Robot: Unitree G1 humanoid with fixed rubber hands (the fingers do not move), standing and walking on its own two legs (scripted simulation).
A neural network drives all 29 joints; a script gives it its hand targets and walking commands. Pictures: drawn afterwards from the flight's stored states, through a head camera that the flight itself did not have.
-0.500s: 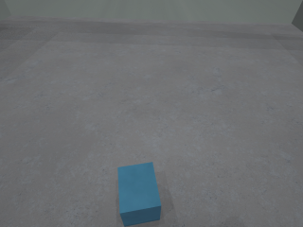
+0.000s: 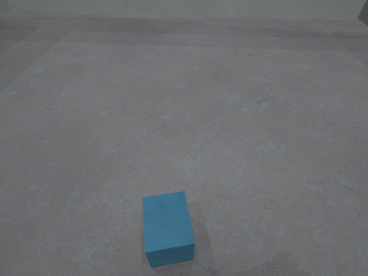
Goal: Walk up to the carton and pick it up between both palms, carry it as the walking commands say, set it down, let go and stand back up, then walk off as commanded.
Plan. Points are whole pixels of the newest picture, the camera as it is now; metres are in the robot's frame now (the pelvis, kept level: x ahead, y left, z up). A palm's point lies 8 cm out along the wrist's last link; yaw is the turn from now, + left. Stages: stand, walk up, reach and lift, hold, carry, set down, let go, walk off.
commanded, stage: stand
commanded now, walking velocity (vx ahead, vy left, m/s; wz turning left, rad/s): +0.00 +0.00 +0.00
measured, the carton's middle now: (168, 228) +0.49 +0.11 -0.66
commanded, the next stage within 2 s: walk off in 0.04 s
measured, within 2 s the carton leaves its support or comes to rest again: neither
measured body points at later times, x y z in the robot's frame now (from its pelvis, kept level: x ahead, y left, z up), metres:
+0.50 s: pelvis +0.04 +0.00 -0.01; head +0.02 +0.01 +0.44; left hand +0.10 +0.27 -0.15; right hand +0.06 -0.29 -0.14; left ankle +0.03 +0.12 -0.74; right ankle +0.01 -0.11 -0.73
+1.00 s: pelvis +0.16 -0.06 -0.02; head +0.17 -0.05 +0.43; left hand +0.18 +0.17 -0.18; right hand +0.20 -0.30 -0.16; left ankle +0.22 +0.06 -0.75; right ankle +0.10 -0.14 -0.74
